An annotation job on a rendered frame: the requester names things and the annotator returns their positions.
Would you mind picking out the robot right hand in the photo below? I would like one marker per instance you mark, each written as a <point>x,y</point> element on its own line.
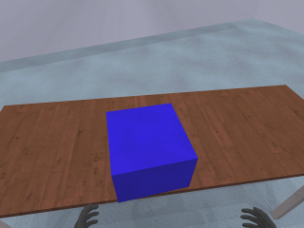
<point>260,218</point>

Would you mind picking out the carton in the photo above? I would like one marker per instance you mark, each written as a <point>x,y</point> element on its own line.
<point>149,151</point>

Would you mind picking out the robot left hand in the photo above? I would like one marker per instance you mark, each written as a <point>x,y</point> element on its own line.
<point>85,215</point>

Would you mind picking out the table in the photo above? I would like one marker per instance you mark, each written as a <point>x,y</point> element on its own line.
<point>55,156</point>

